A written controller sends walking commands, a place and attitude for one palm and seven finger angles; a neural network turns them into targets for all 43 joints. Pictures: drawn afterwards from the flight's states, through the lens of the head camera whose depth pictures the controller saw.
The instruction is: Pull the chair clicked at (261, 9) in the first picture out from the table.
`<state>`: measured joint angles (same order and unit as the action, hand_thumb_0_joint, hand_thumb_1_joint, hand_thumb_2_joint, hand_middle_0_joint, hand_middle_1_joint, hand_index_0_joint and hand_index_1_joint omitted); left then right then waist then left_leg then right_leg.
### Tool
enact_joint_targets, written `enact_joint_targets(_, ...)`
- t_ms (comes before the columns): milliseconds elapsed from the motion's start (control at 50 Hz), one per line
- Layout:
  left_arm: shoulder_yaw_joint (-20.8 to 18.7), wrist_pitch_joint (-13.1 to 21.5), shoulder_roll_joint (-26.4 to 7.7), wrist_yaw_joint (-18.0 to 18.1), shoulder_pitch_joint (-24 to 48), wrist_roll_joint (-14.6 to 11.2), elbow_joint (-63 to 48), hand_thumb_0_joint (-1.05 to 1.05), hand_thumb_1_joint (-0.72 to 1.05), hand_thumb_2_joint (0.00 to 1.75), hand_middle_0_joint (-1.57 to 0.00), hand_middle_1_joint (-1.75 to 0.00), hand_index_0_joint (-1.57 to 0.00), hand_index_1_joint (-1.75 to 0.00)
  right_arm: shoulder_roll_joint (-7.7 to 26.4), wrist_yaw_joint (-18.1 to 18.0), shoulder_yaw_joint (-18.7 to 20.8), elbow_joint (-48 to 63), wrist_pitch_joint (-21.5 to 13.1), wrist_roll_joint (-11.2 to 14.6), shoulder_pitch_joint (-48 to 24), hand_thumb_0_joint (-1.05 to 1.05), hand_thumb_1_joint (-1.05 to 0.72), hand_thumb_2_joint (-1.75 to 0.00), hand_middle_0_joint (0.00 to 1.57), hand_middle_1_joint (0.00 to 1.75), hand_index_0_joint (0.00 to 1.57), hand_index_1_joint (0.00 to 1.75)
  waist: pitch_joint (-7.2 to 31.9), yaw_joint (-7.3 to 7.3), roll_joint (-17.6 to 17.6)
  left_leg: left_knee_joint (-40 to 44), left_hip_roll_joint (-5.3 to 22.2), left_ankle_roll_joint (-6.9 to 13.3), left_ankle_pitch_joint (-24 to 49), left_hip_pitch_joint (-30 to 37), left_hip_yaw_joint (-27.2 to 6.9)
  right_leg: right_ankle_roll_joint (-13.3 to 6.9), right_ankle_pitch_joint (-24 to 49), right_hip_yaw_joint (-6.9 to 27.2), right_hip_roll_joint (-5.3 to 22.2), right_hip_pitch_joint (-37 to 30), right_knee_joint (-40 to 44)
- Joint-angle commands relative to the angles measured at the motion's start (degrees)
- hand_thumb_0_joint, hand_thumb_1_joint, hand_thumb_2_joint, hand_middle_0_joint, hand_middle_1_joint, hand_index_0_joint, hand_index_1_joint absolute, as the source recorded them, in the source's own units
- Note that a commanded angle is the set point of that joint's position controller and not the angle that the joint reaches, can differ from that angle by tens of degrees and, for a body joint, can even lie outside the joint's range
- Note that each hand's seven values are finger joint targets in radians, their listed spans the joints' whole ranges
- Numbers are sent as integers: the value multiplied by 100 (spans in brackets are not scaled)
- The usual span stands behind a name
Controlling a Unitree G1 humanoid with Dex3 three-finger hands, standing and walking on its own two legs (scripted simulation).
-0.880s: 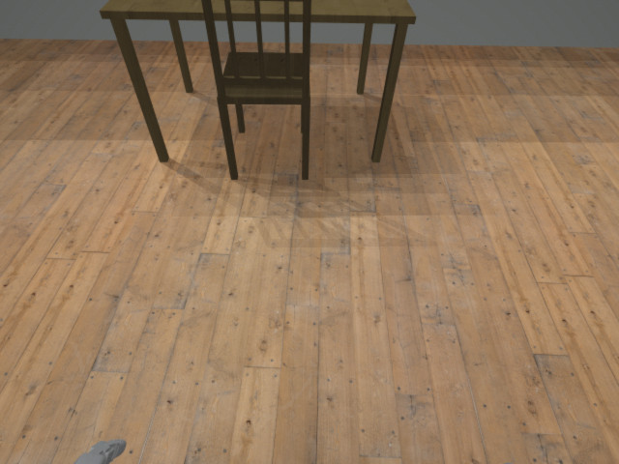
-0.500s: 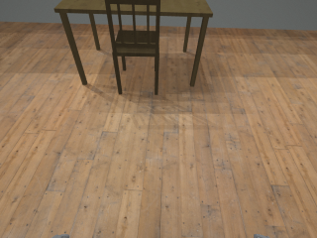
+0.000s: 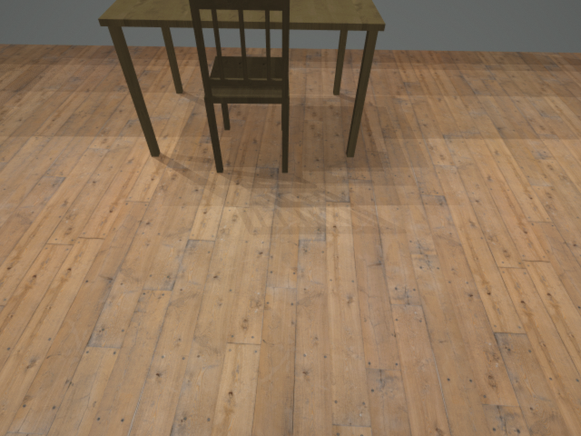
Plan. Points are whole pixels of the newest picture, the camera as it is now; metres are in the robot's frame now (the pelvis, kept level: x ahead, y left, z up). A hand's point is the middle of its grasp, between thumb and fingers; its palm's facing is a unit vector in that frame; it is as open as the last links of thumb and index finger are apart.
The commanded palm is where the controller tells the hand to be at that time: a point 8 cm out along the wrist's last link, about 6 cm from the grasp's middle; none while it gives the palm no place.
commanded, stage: stand and wait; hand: left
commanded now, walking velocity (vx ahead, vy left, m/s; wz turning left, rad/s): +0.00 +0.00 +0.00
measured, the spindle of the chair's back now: (243, 46) +1.52 +0.27 -0.11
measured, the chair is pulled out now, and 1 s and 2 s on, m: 0.00 0.00 0.00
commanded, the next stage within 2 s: look at it before walking up in 0.06 s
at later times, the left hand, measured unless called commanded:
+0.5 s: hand out of the picture +0.06 +0.24 -0.16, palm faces -0.04 -0.94 -0.33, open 7.4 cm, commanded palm none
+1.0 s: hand out of the picture +0.04 +0.22 -0.18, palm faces +0.01 -0.98 -0.22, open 7.4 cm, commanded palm none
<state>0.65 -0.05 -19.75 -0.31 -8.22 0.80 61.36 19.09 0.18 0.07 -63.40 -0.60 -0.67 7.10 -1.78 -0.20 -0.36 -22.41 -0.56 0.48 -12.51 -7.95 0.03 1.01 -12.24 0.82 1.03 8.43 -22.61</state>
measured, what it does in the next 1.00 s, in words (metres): stands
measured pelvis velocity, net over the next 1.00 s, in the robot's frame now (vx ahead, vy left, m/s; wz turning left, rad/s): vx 0.03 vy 0.01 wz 0.01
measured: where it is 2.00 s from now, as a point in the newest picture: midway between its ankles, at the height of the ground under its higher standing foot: (285, 387)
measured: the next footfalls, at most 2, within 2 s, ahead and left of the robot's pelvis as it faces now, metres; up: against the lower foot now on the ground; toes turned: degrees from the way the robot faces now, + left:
right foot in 1.48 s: +0.37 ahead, -0.10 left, +0.00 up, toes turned -8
left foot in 1.92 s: +0.54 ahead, +0.15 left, +0.00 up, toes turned +12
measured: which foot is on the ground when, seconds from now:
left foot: down 0.00-1.00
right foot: down 0.00-1.00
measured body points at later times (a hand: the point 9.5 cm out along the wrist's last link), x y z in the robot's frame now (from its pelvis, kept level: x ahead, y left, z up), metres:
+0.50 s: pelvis +0.00 +0.00 +0.00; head +0.00 +0.00 +0.45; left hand +0.07 +0.29 -0.13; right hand +0.07 -0.30 -0.13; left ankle +0.00 +0.11 -0.74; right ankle +0.00 -0.13 -0.74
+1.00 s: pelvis +0.03 +0.01 -0.01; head +0.02 +0.02 +0.44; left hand +0.04 +0.27 -0.16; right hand +0.06 -0.26 -0.15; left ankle +0.00 +0.11 -0.74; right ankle +0.00 -0.13 -0.74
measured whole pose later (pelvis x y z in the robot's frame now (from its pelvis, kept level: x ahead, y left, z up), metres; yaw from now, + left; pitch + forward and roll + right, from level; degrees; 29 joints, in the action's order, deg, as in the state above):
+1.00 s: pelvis +0.03 +0.01 -0.01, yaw +1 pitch -1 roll -1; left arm 0.0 -0.3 -14.7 -0.8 -16.1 1.4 61.8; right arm 14.6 0.6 0.0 -63.9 0.3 -1.5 14.3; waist 1.8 0.1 0.0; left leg -32.4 1.1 0.9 -22.6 -11.8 0.5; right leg 0.6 -16.8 -0.2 0.1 8.9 -26.1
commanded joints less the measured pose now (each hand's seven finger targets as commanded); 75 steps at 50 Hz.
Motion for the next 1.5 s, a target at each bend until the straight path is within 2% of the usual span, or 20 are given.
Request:
enact_joint_targets(0,-242,125,-1146,99,272,-17,-331,0,90,90,-20,-30,-20,-30,1218,-81,211,354,-124,25,-346,0,-90,-90,20,30,20,30,267,29,-26,440,704,143,600,-14,-598,-253,435,515,565,63,395)
enact_joint_targets(740,-232,154,-1124,101,163,-13,-241,0,90,90,-20,-30,-20,-30,1183,-84,193,290,-131,32,-332,0,-90,-90,20,30,20,30,312,37,28,492,739,112,832,130,-561,-247,733,524,601,-13,509)
enact_joint_targets(780,-81,36,-409,123,-263,-8,-55,0,90,90,-20,-30,-20,-30,442,-46,14,121,-20,-16,83,0,-90,-90,20,30,20,30,375,38,-54,378,649,9,-10,46,-422,-136,-359,479,548,-9,492)
enact_joint_targets(860,-199,-39,-567,29,-625,56,-85,0,90,90,-20,-30,-20,-30,407,-7,64,186,56,-84,287,0,-90,-90,20,30,20,30,-354,130,-401,-27,361,64,-1884,-958,-321,-358,-2394,914,609,361,725)
enact_joint_targets(940,-349,44,-665,43,-1077,26,-111,0,90,90,-20,-30,-20,-30,140,-6,102,336,-32,-71,499,0,-90,-90,20,30,20,30,-489,146,-882,-1237,200,43,-1221,-1452,221,-851,-2603,1653,1277,141,1109)
enact_joint_targets(980,-374,110,-565,54,-1026,14,-158,0,90,90,-20,-30,-20,-30,56,-7,121,316,-113,-44,784,0,-90,-90,20,30,20,30,-386,-4,-603,-915,297,73,-1008,-961,227,-911,-1987,1399,1258,359,771)
enact_joint_targets(1020,-342,108,-218,27,-765,13,-257,0,90,90,-20,-30,-20,-30,78,-20,167,115,-180,-34,1437,0,-90,-90,20,30,20,30,-507,-312,113,-99,539,219,-976,47,-207,-612,-1428,496,604,1236,-288)
enact_joint_targets(1040,-293,104,115,-2,-632,16,-374,0,90,90,-20,-30,-20,-30,412,-47,272,-75,-223,-80,2019,0,-90,-90,20,30,20,30,-547,-491,1280,602,1411,584,-1107,659,-1524,-314,-1295,-313,-31,2118,-1787)
enact_joint_targets(1060,-249,165,270,20,-163,54,-604,0,90,90,-20,-30,-20,-30,551,-107,342,-219,-251,-98,2613,0,-90,-90,20,30,20,30,-777,-680,1681,1266,2115,970,-748,997,-2615,-198,-2000,-542,-240,3059,-2991)
enact_joint_targets(1080,-289,190,189,47,-3,84,-687,0,90,90,-20,-30,-20,-30,396,-164,293,-271,-268,-79,2738,0,-90,-90,20,30,20,30,-1006,-623,1300,1195,2258,1134,99,1102,-2690,-219,-1838,-121,80,3492,-3590)
enact_joint_targets(1100,-320,238,142,23,-56,74,-631,0,90,90,-20,-30,-20,-30,165,-191,231,-245,-312,-42,2682,0,-90,-90,20,30,20,30,-948,-530,808,1050,2241,1245,883,1235,-2507,-232,-1553,-41,268,3627,-3885)
enact_joint_targets(1140,-323,269,359,-48,-127,59,-535,0,90,90,-20,-30,-20,-30,-35,-222,203,-170,-401,-52,2499,0,-90,-90,20,30,20,30,-723,-377,481,898,2015,1206,1868,1297,-1785,-171,-1250,-107,464,3487,-4083)
enact_joint_targets(1180,-320,216,534,-94,-209,52,-499,0,90,90,-20,-30,-20,-30,-141,-249,211,-182,-458,-31,2435,0,-90,-90,20,30,20,30,-543,-241,576,975,1700,1057,1996,1274,-1148,-97,-787,-250,496,3327,-3994)
enact_joint_targets(1280,-267,178,801,-158,407,21,-745,0,90,90,-20,-30,-20,-30,-441,-289,163,-368,-501,-21,2674,0,-90,-90,20,30,20,30,-799,-252,775,1178,1207,763,2586,985,-288,-85,27,-782,356,2991,-2644)
enact_joint_targets(1340,-277,217,841,-150,584,-4,-816,0,90,90,-20,-30,-20,-30,-361,-286,195,-458,-481,-29,2709,0,-90,-90,20,30,20,30,-673,-234,788,1032,1254,763,3408,897,-94,-243,161,-1004,107,2116,-1714)
enact_joint_targets(1380,-319,252,729,-101,115,14,-675,0,90,90,-20,-30,-20,-30,-244,-292,238,-497,-463,-9,2674,0,-90,-90,20,30,20,30,-350,-1,816,303,1348,712,4776,1065,15,-423,153,-1053,-101,1370,-1440)
enact_joint_targets(1420,-437,302,491,-45,-1058,66,-334,0,90,90,-20,-30,-20,-30,-201,-278,277,-449,-450,16,2506,0,-90,-90,20,30,20,30,220,544,621,-1114,1177,470,4753,619,186,-540,542,-1056,-229,-202,-957)
enact_joint_targets(1440,-555,384,119,1,-1865,115,-108,0,90,90,-20,-30,-20,-30,-306,-225,265,-376,-452,49,2484,0,-90,-90,20,30,20,30,670,889,178,-2527,1003,305,3413,-553,198,-808,643,-329,420,-1718,-872)
enact_joint_targets(1460,-712,417,-466,88,-2496,126,22,0,90,90,-20,-30,-20,-30,-664,-188,222,-230,-482,117,2794,0,-90,-90,20,30,20,30,1518,939,-1119,-4703,74,78,-762,-2038,404,-1504,877,2246,2231,-2924,-401)
enact_joint_targets(1480,-728,382,-638,94,-2487,-7,97,0,90,90,-20,-30,-20,-30,-647,-198,245,-122,-463,111,2480,0,-90,-90,20,30,20,30,1525,842,-924,-5890,58,219,-1901,-2331,-133,-1763,474,3168,2726,-2419,360)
